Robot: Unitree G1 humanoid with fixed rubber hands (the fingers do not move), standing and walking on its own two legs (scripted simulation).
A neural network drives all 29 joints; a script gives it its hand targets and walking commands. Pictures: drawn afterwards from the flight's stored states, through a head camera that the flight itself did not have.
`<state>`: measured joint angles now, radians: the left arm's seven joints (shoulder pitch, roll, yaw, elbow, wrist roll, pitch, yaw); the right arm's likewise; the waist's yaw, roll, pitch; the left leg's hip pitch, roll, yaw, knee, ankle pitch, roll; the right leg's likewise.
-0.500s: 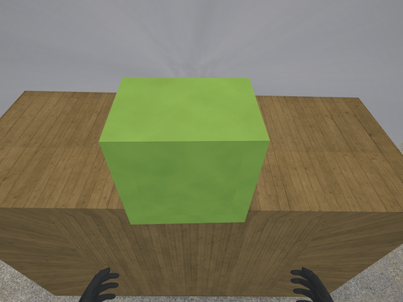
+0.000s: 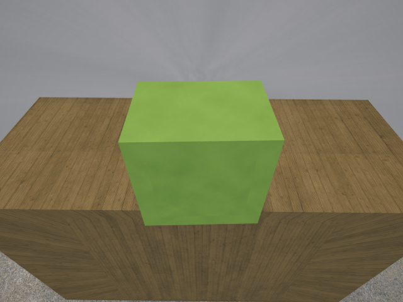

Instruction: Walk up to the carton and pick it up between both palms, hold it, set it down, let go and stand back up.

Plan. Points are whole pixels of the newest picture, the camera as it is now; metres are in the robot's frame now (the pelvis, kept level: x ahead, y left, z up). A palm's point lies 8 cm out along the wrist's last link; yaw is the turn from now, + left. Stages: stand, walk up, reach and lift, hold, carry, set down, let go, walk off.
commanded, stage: stand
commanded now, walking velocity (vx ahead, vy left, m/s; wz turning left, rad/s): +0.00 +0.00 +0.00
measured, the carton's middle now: (200, 156) +0.40 +0.02 +0.10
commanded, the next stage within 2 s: none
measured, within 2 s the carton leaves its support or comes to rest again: neither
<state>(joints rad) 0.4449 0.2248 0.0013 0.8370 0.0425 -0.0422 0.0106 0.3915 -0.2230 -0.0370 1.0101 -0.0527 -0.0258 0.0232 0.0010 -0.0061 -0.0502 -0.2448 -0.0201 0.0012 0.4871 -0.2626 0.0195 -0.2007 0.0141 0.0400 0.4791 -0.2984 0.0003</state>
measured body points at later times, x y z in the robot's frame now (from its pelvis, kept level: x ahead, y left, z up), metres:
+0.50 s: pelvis -0.03 +0.02 +0.00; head -0.04 +0.02 +0.45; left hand -0.09 +0.23 -0.16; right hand -0.07 -0.20 -0.16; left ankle +0.00 +0.11 -0.74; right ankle -0.03 -0.12 -0.74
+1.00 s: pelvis -0.05 +0.01 +0.00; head -0.05 +0.00 +0.45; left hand -0.10 +0.21 -0.16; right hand -0.10 -0.20 -0.16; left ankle +0.00 +0.11 -0.74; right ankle -0.03 -0.12 -0.74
